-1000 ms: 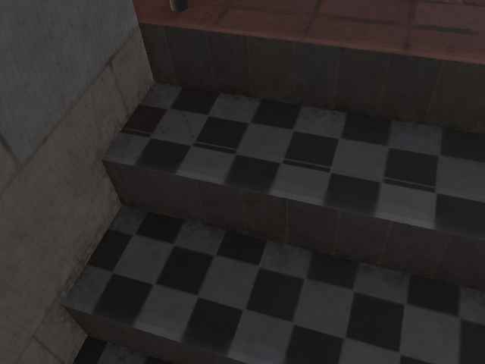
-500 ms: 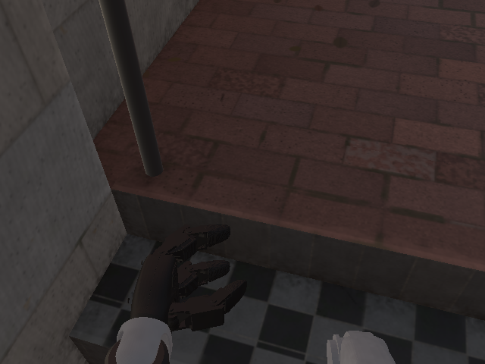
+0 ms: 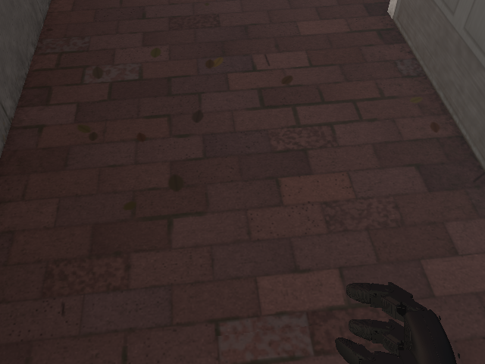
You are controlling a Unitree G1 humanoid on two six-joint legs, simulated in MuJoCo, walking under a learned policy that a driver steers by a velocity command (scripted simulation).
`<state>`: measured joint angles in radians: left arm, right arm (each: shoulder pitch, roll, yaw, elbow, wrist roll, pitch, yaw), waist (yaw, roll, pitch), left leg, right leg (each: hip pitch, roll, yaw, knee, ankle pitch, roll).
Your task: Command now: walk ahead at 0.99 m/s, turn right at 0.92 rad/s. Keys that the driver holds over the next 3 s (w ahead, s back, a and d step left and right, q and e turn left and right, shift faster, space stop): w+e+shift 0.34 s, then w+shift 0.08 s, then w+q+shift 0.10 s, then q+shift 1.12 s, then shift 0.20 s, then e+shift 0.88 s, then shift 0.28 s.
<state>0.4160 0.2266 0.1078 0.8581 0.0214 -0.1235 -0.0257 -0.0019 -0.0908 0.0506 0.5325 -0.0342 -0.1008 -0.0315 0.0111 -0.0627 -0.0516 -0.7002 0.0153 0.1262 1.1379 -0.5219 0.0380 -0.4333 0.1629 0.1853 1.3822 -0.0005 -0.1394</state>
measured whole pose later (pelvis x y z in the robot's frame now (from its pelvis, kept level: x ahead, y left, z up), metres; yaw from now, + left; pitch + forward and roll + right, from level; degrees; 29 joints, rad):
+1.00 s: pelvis +0.80 -0.11 +0.26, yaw -4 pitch +2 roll -1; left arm 0.01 0.25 -0.02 0.57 0.05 0.02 0.06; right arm 0.39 -0.28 -0.05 0.77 -0.02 -0.03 0.00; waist -0.08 -0.01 0.09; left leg -0.34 -0.19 -0.17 0.43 -0.10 0.11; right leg -0.70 0.00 0.14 1.02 -0.31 0.06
